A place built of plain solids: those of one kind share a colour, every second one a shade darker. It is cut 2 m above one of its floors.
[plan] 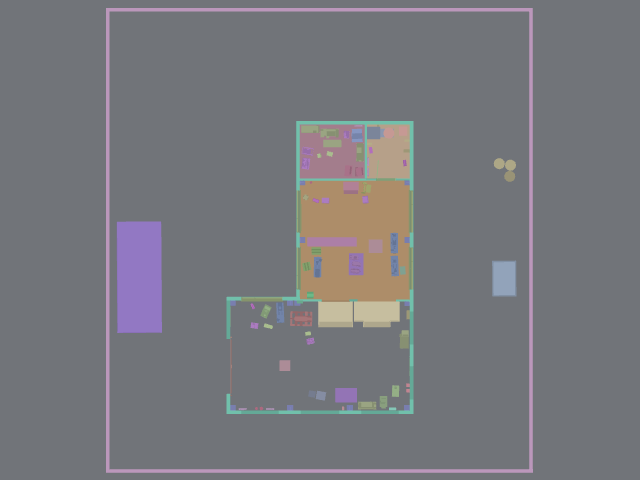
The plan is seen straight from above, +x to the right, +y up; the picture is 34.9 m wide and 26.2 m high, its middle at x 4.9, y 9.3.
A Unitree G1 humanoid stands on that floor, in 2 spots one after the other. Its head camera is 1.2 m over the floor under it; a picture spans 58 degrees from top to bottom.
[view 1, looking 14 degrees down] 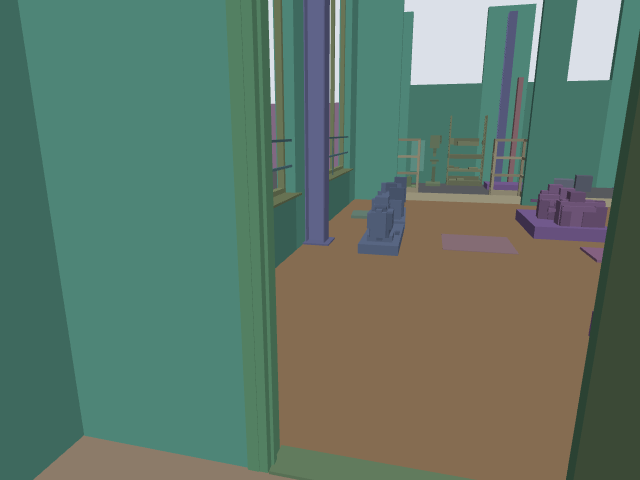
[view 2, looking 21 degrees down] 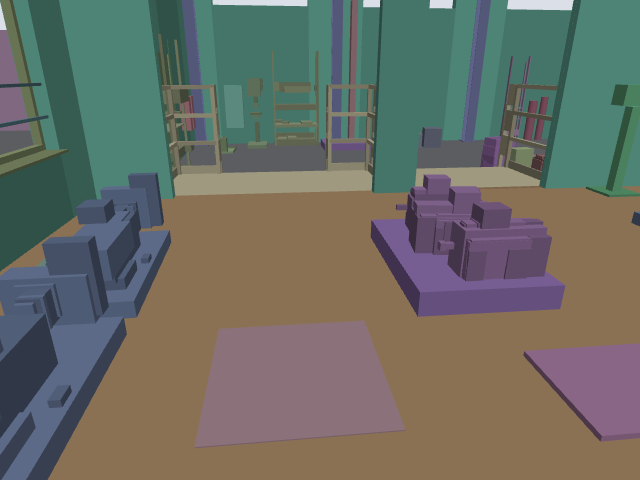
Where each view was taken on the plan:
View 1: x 8.50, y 13.90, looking -76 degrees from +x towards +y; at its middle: steel_column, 4.88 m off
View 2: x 8.00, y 10.50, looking -96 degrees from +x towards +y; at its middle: raised_floor_hall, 3.35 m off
